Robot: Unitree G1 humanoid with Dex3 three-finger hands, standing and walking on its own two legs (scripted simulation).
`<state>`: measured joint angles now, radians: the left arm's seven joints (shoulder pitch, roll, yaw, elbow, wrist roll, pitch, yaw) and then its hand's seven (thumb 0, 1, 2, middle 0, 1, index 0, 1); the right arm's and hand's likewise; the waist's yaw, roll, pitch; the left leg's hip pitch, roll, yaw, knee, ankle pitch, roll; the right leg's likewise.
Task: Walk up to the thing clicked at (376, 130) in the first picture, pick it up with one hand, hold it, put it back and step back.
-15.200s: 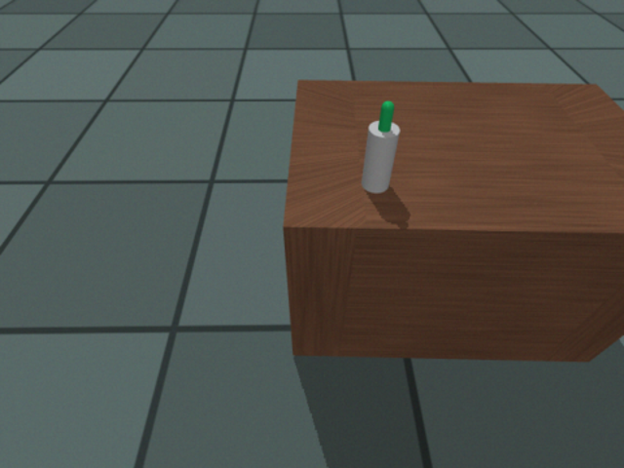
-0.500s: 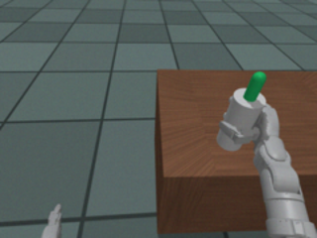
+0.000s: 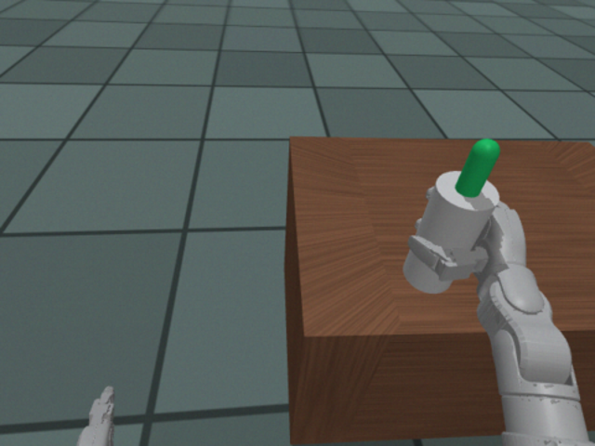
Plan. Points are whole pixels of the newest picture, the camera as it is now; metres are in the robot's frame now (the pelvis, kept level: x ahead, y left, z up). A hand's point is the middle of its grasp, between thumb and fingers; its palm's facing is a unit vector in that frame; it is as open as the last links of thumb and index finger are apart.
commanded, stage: hold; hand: right
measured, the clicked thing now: (453, 219) +0.34 -0.17 +0.19
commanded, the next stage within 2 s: none
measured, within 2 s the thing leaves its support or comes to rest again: neither
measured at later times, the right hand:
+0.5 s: hand (442, 228) +0.34 -0.17 +0.17, palm faces +0.18 +0.98 -0.02, open 9.3 cm
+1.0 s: hand (446, 229) +0.34 -0.17 +0.17, palm faces +0.17 +0.98 -0.02, open 9.3 cm
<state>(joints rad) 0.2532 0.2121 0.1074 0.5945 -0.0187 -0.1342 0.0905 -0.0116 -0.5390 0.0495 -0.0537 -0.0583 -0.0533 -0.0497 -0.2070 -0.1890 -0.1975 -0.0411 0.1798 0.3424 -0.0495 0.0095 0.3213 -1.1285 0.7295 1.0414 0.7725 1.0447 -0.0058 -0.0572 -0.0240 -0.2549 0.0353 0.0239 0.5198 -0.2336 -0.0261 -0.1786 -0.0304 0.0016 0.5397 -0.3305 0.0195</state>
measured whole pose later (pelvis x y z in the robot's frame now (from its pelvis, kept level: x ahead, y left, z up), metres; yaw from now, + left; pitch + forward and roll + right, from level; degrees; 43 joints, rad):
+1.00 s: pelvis +0.01 +0.00 +0.00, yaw +0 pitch -2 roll +0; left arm 0.22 0.22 0.12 0.64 -0.02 -0.17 0.08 -0.01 -0.54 0.05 -0.06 -0.06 -0.06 -0.05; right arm -0.20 -0.20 -0.21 -0.11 0.19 0.42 -0.03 0.01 0.32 -1.13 0.73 1.04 0.77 1.05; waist -0.01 -0.06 -0.02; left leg -0.23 0.04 0.03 0.51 -0.24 -0.03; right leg -0.16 -0.03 0.01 0.53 -0.33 0.02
